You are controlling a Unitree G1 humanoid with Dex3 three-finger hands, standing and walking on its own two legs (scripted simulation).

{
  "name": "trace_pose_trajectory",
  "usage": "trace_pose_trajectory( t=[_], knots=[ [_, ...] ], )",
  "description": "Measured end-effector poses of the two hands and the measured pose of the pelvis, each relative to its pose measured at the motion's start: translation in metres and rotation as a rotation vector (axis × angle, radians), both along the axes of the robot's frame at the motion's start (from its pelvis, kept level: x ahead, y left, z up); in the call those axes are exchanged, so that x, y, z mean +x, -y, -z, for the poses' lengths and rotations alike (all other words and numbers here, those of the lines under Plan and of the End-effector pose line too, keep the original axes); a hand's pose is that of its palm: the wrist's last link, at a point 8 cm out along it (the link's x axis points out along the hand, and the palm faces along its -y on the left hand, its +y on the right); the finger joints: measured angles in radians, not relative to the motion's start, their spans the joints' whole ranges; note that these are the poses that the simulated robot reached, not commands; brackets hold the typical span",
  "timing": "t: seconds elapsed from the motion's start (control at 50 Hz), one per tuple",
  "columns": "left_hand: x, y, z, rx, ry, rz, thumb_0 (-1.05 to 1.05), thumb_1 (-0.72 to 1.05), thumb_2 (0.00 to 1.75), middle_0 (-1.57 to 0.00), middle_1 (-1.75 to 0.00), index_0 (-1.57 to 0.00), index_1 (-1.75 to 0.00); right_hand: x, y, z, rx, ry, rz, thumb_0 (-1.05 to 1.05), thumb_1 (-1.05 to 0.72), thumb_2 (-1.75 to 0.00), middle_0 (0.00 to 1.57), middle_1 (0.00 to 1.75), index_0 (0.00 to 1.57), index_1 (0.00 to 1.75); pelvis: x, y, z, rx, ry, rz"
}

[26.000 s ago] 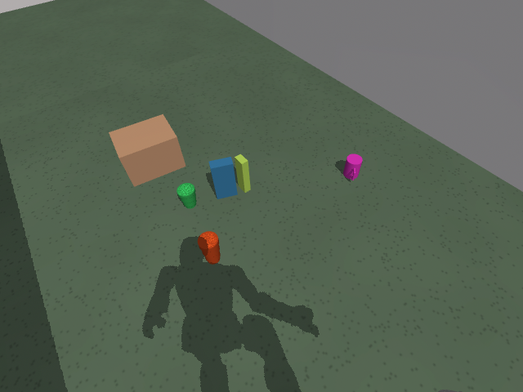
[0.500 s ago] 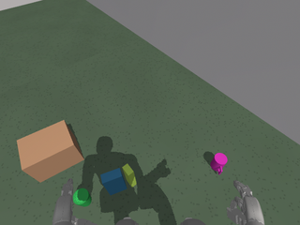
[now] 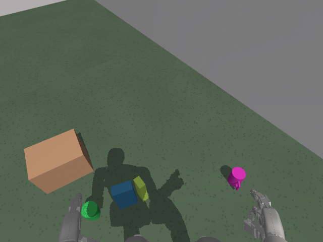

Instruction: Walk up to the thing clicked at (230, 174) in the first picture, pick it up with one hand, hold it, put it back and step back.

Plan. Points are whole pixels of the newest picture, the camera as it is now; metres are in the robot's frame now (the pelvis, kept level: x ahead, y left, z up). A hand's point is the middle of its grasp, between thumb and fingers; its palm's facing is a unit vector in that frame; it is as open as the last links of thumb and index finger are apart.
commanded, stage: home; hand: left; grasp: from the side
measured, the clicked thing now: (125, 195) +0.44 +0.23 -0.61
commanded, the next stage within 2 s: stand in 1.22 s
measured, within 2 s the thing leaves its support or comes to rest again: neither
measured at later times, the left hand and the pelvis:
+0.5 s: hand (97, 234) +0.16 +0.18 -0.05, palm faces +0.10 -0.95 -0.29, open 17.6 cm; pelvis -0.01 +0.00 +0.00, yaw +0 degrees
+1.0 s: hand (96, 226) +0.18 +0.18 -0.05, palm faces +0.10 -0.95 -0.29, open 17.6 cm; pelvis +0.01 +0.00 +0.00, yaw +0 degrees
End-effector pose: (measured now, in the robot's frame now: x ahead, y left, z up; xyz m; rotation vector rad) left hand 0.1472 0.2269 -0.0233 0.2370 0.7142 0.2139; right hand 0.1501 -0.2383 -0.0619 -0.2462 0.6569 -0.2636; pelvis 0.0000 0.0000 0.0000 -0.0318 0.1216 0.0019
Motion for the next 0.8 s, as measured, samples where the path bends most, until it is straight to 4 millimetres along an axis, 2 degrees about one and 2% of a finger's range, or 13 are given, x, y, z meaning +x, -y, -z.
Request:
trace_pose_trajectory(
  t=[0.14,0.3,0.56,0.8],
  knots=[
    [-0.005,0.002,0.0,0.005,-0.005,0.007,-0.01,-0.59,0.02,-0.05,-0.05,-0.05,-0.04,-0.011,0.002,0.004,0.006,-0.014,0.008,0.02,-0.9,-0.9,0.21,0.3,0.2,0.3,-0.004,0.002,0.0,0.003,0.004,0.003],
    [-0.009,0.003,0.001,0.007,-0.003,0.012,-0.01,-0.59,0.03,-0.05,-0.05,-0.05,-0.05,-0.014,0.003,0.004,0.01,-0.002,0.006,0.02,-0.9,-0.9,0.21,0.3,0.2,0.3,-0.009,0.002,0.0,0.005,0.009,0.005],
    [-0.009,0.003,0.001,0.001,0.007,0.01,-0.01,-0.58,0.03,-0.05,-0.05,-0.06,-0.05,-0.008,0.002,0.001,0.003,0.023,-0.006,0.02,-0.9,-0.9,0.21,0.3,0.2,0.3,-0.01,0.003,0.001,0.005,0.005,0.006],
    [-0.002,0.0,0.0,-0.001,0.008,0.008,-0.01,-0.57,0.04,-0.05,-0.05,-0.06,-0.05,0.001,0.0,0.0,-0.004,0.019,-0.005,0.02,-0.9,-0.9,0.21,0.3,0.2,0.3,-0.001,0.0,0.001,0.003,-0.008,0.007]
  ],
)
